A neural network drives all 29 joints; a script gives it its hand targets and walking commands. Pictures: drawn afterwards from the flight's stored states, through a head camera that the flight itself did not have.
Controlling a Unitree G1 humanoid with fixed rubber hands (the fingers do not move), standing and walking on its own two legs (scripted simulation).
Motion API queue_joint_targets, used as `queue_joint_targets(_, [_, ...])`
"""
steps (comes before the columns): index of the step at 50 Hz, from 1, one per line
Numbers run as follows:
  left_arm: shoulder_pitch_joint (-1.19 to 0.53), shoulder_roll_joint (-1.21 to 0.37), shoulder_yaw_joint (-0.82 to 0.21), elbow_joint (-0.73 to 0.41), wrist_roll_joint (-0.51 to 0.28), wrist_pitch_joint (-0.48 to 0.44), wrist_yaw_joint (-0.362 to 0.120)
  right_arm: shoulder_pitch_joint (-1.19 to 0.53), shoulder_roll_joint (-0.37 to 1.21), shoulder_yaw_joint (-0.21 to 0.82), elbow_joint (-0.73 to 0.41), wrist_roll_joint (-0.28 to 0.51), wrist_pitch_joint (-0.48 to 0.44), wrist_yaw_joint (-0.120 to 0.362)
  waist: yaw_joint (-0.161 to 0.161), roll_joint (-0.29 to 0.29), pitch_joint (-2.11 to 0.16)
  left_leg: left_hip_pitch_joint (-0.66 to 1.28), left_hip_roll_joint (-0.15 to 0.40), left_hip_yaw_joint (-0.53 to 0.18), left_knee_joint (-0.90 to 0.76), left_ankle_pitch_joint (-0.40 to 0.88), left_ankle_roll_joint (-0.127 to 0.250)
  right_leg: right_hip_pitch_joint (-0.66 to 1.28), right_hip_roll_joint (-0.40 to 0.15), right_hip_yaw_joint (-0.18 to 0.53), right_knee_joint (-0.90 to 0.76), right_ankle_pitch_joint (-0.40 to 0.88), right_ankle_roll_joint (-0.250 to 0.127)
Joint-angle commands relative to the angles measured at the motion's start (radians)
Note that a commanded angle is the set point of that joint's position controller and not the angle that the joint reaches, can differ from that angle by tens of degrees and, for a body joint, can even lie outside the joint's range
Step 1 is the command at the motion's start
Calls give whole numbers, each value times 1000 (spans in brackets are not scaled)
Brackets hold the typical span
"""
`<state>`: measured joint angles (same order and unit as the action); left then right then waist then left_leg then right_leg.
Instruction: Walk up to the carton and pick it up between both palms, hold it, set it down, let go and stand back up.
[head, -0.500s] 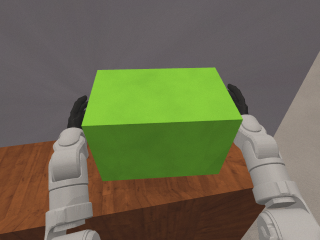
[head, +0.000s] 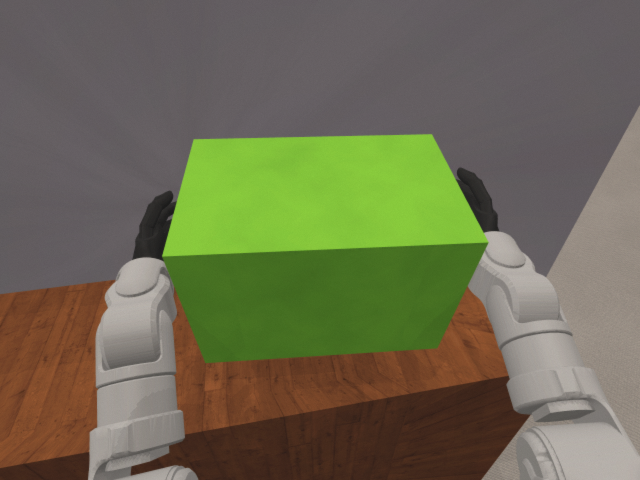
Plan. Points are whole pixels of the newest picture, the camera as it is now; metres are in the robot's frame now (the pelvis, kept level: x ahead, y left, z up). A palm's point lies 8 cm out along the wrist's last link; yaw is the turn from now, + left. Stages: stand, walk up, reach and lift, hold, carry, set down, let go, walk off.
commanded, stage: set down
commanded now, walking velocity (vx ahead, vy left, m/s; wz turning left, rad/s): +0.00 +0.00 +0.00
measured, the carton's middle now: (319, 247) +0.37 +0.00 +0.15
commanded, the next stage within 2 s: none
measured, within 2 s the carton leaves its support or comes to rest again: neither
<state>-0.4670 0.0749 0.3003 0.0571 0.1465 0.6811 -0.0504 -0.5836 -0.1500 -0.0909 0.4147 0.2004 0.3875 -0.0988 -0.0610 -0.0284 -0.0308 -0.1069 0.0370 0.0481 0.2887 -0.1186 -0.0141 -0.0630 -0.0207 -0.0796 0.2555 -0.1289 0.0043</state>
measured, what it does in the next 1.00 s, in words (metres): stands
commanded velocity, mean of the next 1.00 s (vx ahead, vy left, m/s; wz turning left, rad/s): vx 0.00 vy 0.00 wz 0.00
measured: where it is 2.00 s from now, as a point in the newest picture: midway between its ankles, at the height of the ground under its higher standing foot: outside the picture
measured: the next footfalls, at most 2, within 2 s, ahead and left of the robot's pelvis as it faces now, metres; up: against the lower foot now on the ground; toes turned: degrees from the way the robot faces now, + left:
none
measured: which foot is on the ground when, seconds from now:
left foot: down 0.00-1.00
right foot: down 0.00-1.00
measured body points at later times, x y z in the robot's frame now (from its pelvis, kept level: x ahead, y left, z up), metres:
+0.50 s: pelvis +0.02 -0.01 +0.00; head +0.01 +0.01 +0.45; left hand +0.38 +0.19 +0.11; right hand +0.39 -0.19 +0.11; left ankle +0.03 +0.12 -0.75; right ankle +0.01 -0.12 -0.75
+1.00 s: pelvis +0.02 +0.00 +0.00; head +0.03 +0.01 +0.45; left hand +0.39 +0.19 +0.09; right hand +0.40 -0.20 +0.09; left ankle +0.03 +0.12 -0.75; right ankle +0.01 -0.12 -0.75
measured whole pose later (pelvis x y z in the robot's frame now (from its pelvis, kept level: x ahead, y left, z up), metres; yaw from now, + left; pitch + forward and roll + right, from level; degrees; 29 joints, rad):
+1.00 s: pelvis +0.02 +0.00 +0.00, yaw +1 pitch -1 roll +0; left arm -0.44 0.03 0.28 0.39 0.18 0.24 -0.03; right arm -0.50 -0.11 -0.19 0.69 0.01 -0.06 -0.03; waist -0.02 -0.03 0.01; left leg -0.13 0.04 0.04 0.28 -0.14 -0.02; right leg -0.08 -0.02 -0.09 0.24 -0.15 0.01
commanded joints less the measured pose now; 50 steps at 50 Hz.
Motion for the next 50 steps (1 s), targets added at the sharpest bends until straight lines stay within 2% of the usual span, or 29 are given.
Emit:
queue_joint_targets(1, [-676,-393,-463,-223,-140,-77,-125,-689,443,359,-329,94,-79,160,-2,60,-426,230,-76,-25,17,240,-32,22,78,-1,-15,167,9])
queue_joint_targets(3, [-650,-383,-425,-155,-107,-86,-148,-679,457,326,-287,45,-98,162,2,39,-349,162,-79,-12,-25,107,-13,40,58,1,-27,100,16])
queue_joint_targets(5, [-638,-383,-401,-99,-81,-126,-170,-673,483,293,-258,-8,-148,170,6,35,-316,123,-82,1,-49,26,-1,63,44,-2,-28,57,22])
queue_joint_targets(9, [-606,-390,-368,-4,-27,-234,-188,-633,506,236,-191,-122,-273,185,14,39,-285,112,-78,14,-60,6,2,87,35,-18,-26,36,25])
queue_joint_targets(12, [-586,-398,-379,37,-15,-291,-181,-608,499,226,-152,-167,-346,181,14,33,-281,121,-74,18,-55,44,-5,99,37,-32,-20,71,31])
queue_joint_targets(18, [-605,-464,-528,5,-82,-392,-123,-618,494,304,-187,-142,-460,168,1,34,-419,207,-72,-1,7,254,-32,109,58,-45,8,252,31])
queue_joint_targets(24, [-611,-485,-611,-65,-121,-433,-76,-584,502,373,-232,-100,-474,164,4,42,-501,208,-76,-25,37,346,-38,120,60,-25,23,368,30])
queue_joint_targets(29, [-555,-465,-571,-53,-97,-423,-76,-538,491,379,-208,-85,-454,166,23,38,-480,154,-79,-26,26,325,-30,156,51,-8,32,414,35])
queue_joint_targets(35, [-507,-450,-491,14,-48,-418,-92,-510,475,340,-138,-106,-456,172,36,27,-425,117,-75,-12,7,294,-26,180,47,-4,34,428,37])
queue_joint_targets(39, [-525,-460,-483,55,-39,-445,-87,-514,472,306,-93,-131,-483,183,34,32,-422,130,-69,-8,8,296,-32,155,50,-14,30,414,34])
queue_joint_targets(40, [-561,-480,-477,40,-36,-450,-88,-535,467,303,-98,-143,-490,182,35,48,-429,144,-79,8,13,322,-39,166,52,-13,35,439,42])
queue_joint_targets(43, [-582,-488,-476,61,-32,-469,-88,-551,471,291,-83,-161,-512,180,34,41,-449,156,-77,13,17,334,-44,174,56,-19,37,454,46])
queue_joint_targets(50, [-649,-505,-453,180,-19,-539,-70,-579,469,209,27,-231,-565,200,37,32,-471,148,-65,24,7,274,-48,117,56,-34,21,346,38])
